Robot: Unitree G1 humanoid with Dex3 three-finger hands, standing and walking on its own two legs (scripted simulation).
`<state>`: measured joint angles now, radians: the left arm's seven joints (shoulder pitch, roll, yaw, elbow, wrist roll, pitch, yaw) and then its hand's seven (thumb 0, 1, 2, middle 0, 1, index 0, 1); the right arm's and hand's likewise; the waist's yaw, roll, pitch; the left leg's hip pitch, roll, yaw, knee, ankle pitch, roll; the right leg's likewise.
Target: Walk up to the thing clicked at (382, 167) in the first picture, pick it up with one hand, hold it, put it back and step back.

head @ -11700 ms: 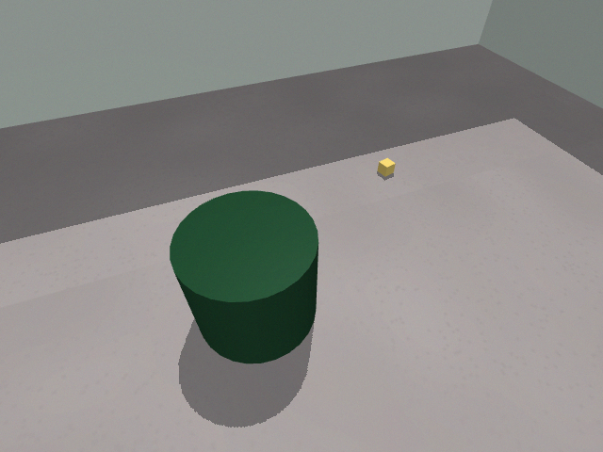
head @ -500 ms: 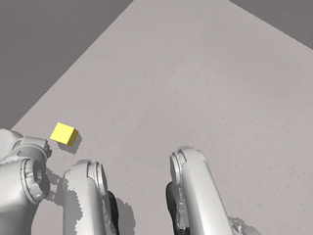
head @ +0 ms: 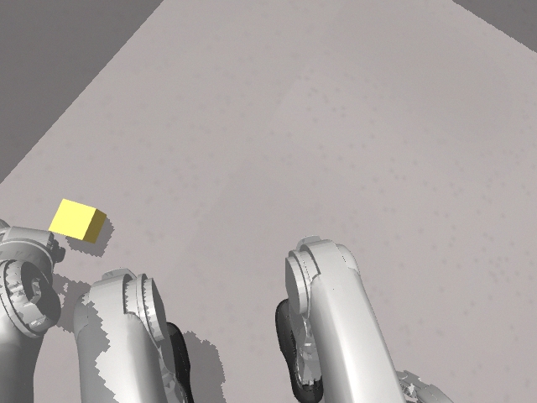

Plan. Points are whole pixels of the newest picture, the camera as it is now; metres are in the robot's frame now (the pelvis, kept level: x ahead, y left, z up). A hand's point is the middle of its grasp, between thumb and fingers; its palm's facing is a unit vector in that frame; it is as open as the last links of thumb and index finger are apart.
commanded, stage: rise first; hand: left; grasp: from above
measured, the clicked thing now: (79, 222) +0.44 +0.30 -0.31
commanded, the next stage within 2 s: none
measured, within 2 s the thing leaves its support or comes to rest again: neither
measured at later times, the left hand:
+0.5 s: hand (27, 240) +0.39 +0.33 -0.19, palm faces -0.07 -0.46 -0.89, open 13.0 cm
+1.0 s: hand (32, 233) +0.41 +0.33 -0.20, palm faces -0.07 -0.46 -0.89, open 12.4 cm
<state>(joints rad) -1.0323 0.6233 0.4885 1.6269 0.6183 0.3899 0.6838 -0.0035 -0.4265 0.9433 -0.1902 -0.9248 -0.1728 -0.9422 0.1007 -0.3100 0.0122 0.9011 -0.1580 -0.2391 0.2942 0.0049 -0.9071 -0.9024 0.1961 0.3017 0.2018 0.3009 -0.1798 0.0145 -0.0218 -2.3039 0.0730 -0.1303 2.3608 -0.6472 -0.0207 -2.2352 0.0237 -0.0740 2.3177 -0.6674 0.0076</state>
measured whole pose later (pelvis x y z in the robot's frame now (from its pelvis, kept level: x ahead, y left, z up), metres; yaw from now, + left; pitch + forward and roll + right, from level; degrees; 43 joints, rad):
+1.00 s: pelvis +0.00 +0.00 -0.02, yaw -3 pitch +31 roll -8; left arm -1.10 0.74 0.52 1.68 0.64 0.40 0.71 0.00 -0.24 0.78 -0.38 -0.71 -0.35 -0.75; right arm 0.12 -0.33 0.08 0.92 -0.18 -0.28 0.37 0.00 -0.92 -0.91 0.20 0.30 0.20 0.30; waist -0.24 -0.01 0.06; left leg -2.33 0.07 -0.19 2.43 -0.66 -0.02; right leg -2.24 0.03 -0.12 2.35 -0.66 0.02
